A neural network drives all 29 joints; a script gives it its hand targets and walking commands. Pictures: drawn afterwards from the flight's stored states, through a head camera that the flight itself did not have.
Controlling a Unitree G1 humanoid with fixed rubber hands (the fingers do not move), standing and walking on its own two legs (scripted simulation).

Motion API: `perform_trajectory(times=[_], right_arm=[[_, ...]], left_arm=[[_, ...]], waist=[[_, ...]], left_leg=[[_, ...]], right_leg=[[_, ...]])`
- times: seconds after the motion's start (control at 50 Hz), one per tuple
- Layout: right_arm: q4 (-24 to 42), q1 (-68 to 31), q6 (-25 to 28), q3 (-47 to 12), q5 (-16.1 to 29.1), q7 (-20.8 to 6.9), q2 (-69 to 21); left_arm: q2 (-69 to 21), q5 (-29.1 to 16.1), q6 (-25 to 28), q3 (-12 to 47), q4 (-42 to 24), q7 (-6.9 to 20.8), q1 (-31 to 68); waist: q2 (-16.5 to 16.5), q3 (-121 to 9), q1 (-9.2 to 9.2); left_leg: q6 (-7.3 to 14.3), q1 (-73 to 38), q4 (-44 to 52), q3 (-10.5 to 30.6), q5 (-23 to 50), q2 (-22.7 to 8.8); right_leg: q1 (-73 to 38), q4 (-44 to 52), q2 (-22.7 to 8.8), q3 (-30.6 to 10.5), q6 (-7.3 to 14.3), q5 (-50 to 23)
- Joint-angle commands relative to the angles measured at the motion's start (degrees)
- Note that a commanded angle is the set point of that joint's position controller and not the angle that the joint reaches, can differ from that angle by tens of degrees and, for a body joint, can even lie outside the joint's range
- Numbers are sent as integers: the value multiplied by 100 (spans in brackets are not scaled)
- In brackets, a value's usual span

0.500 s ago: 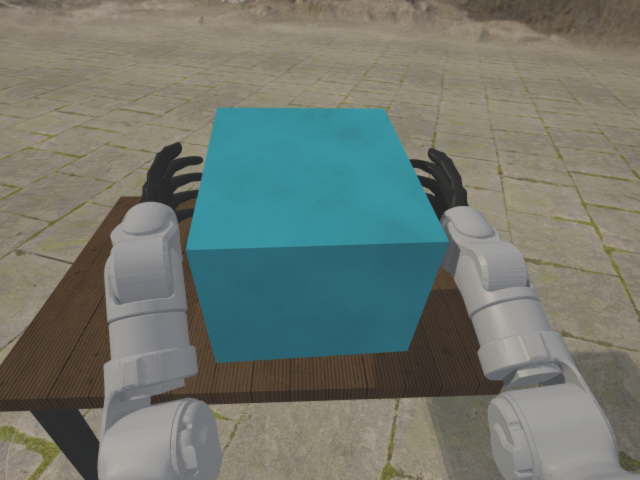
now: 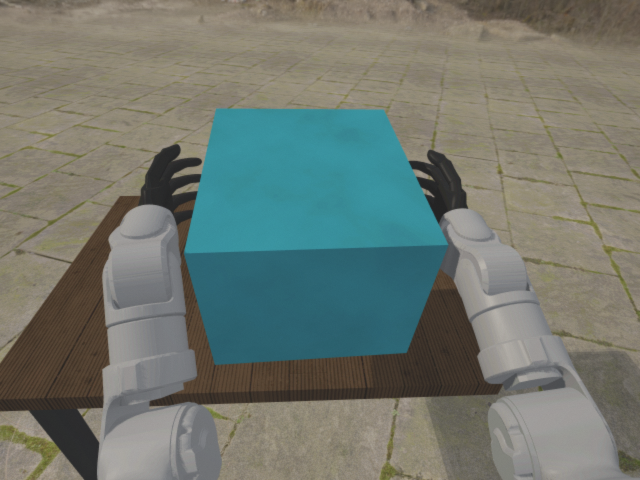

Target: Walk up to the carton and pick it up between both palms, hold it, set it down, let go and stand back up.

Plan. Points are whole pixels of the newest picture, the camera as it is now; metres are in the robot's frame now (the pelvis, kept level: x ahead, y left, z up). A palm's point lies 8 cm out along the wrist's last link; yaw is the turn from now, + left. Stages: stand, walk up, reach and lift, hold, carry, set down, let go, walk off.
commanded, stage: hold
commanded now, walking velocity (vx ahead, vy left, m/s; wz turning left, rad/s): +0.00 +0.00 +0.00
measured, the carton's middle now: (307, 225) +0.41 +0.00 +0.18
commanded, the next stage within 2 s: none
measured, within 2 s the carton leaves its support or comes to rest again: neither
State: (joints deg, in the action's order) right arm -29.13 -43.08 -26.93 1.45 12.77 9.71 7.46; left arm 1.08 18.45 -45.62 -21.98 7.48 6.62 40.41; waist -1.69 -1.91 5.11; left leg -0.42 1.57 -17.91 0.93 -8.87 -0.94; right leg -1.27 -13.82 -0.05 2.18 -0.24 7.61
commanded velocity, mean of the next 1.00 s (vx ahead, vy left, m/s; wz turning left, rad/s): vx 0.00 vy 0.00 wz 0.00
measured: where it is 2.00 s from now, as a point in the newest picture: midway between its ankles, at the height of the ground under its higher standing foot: outside the picture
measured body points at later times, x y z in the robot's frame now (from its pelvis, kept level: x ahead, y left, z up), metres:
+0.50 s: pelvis +0.00 +0.00 +0.00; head -0.07 +0.02 +0.44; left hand +0.38 +0.17 +0.24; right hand +0.37 -0.17 +0.23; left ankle +0.02 +0.12 -0.75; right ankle +0.01 -0.12 -0.75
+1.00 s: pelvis +0.00 +0.00 +0.00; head -0.06 +0.02 +0.44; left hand +0.37 +0.18 +0.24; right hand +0.38 -0.16 +0.23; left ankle +0.02 +0.12 -0.75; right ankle +0.01 -0.12 -0.75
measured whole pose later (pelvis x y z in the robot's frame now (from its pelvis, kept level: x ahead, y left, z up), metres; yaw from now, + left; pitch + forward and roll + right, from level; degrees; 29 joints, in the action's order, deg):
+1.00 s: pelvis +0.00 +0.00 +0.00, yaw +0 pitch -8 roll -1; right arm -29.3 -43.1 -26.5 1.2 12.9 9.7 7.6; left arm 1.1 18.5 -45.5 -21.8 7.2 6.6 40.3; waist -1.6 -1.7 5.0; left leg -0.3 1.4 -18.0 1.0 -9.0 -0.8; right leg -1.6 -13.7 0.1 1.8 -0.3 7.7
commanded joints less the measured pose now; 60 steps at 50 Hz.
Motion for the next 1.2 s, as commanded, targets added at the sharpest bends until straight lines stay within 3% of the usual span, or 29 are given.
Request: perform_trajectory(times=[0.0,0.12,0.2,0.3,0.38,0.44,0.46,0.52,0.56,0.62,0.66,0.82,0.88,1.0,1.1,1.18], right_arm=[[1602,-4243,323,-1705,633,-613,-3199],[1509,-4163,301,-1693,631,-606,-3231],[1448,-4283,321,-1607,539,-634,-3111],[1512,-4112,342,-1687,645,-648,-3212],[1419,-4338,341,-1630,556,-662,-3144],[1464,-4425,397,-1685,590,-661,-3233],[1538,-4328,396,-1677,641,-650,-3201],[1458,-4256,376,-1731,660,-632,-3227],[1272,-4255,328,-1613,555,-646,-3114],[1490,-4155,355,-1724,645,-623,-3223],[1501,-4195,336,-1698,633,-591,-3178],[1621,-4142,379,-1757,675,-611,-3214],[1577,-4152,341,-1737,652,-589,-3125],[1480,-4130,316,-1660,575,-600,-3154],[1683,-4191,385,-1768,668,-609,-3178],[1603,-4079,339,-1698,603,-609,-3086]], left_arm=[[-2783,-928,319,2658,-312,795,3290],[-2774,-920,326,2589,-297,800,3292],[-2803,-948,314,2692,-165,788,3356],[-2914,-1044,363,2818,-453,753,3300],[-2727,-861,292,2512,-21,804,3211],[-2798,-908,365,2575,-185,759,3376],[-2801,-951,371,2655,-262,748,3362],[-2825,-923,368,2655,-302,763,3368],[-2773,-863,325,2593,-92,787,3313],[-2795,-965,352,2705,-383,778,3288],[-2735,-898,336,2564,-209,800,3199],[-2796,-966,358,2742,-489,758,3289],[-2704,-889,309,2621,-321,788,3189],[-2734,-897,318,2629,-284,813,3257],[-2838,-988,352,2749,-406,733,3216],[-2748,-929,322,2645,-361,779,3144]], waist=[[284,-1639,18],[157,-1613,36],[330,-1492,64],[381,-1785,63],[120,-1453,-20],[206,-1706,-60],[333,-1737,13],[324,-1724,-10],[299,-1497,-4],[291,-1724,46],[125,-1582,35],[376,-1695,30],[226,-1553,13],[233,-1526,48],[343,-1717,59],[241,-1632,82]], left_leg=[[-67,-152,178,-263,1008,393],[-44,-186,181,-269,1000,380],[-89,-116,229,-269,787,349],[-138,-259,122,-260,1267,353],[-1,-65,256,-258,740,355],[-19,-137,210,-278,900,376],[-66,-172,162,-265,1024,380],[-77,-232,157,-270,1148,386],[-52,-118,231,-271,797,362],[-84,-250,120,-262,1246,383],[-44,-241,150,-253,1104,380],[-108,-263,111,-259,1255,385],[-74,-259,142,-259,1182,382],[-72,-183,190,-261,955,365],[-95,-301,118,-247,1258,376],[-87,-264,138,-249,1154,363]], right_leg=[[-493,70,353,66,-84,-747],[-492,80,359,64,-93,-734],[-356,101,362,60,-41,-479],[-524,23,373,41,-49,-938],[-421,124,338,44,-63,-486],[-516,78,346,53,-74,-625],[-509,44,353,47,-69,-762],[-489,71,371,51,-66,-795],[-380,125,357,46,-42,-460],[-553,51,354,41,-85,-999],[-544,92,352,47,-101,-896],[-517,45,359,52,-71,-925],[-506,87,358,73,-81,-872],[-486,90,353,36,-59,-668],[-486,44,381,77,-73,-911],[-521,70,369,61,-64,-852]])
